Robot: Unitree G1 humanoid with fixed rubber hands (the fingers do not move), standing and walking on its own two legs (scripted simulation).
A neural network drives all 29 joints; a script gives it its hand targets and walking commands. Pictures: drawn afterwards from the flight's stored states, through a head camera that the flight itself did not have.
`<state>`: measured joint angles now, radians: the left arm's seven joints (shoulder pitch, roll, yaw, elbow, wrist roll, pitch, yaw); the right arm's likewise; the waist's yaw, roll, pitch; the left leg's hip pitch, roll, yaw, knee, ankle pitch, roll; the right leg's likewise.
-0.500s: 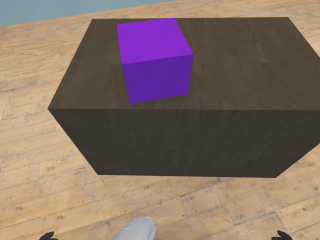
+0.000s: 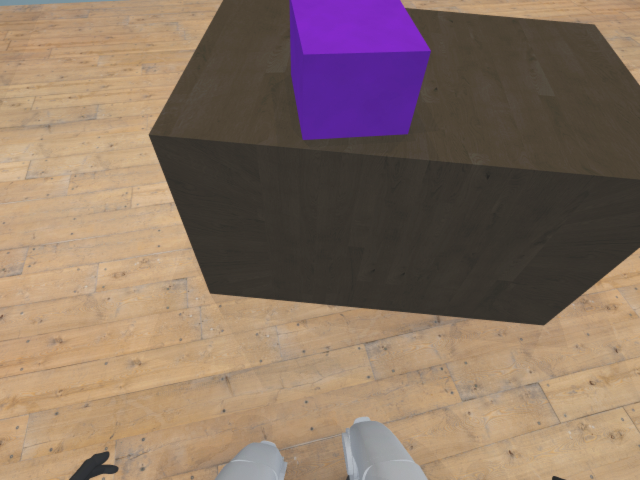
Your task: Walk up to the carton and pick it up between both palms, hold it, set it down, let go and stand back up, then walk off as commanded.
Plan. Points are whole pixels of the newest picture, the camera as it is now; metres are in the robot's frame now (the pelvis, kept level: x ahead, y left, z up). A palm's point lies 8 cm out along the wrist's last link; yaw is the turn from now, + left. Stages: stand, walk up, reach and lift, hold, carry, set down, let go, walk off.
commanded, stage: walk off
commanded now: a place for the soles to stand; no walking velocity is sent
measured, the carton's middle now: (349, 64) +0.89 +0.00 +0.03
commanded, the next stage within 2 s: stand in 1.40 s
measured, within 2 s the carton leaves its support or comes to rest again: neither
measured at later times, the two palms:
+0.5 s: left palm out of the picture -0.01 +0.27 -0.06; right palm out of the picture +0.01 -0.37 -0.09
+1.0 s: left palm out of the picture +0.01 +0.30 -0.07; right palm out of the picture +0.05 -0.32 -0.08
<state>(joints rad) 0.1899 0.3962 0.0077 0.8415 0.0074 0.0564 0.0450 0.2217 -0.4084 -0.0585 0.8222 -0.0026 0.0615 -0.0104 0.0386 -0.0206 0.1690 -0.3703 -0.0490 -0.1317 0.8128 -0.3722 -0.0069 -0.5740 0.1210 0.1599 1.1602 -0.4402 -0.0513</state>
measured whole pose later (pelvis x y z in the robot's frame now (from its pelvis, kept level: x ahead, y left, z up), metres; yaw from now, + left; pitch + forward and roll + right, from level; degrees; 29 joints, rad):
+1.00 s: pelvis -0.07 -0.02 +0.02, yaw +0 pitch -2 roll -1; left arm 0.21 0.40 0.01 0.84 0.01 -0.05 0.02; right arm 0.18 -0.40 -0.06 0.82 0.00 0.00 0.02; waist 0.04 0.03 0.14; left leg -0.30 -0.04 -0.15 0.64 -0.31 0.00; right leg -0.21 0.08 0.08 0.61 -0.35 -0.05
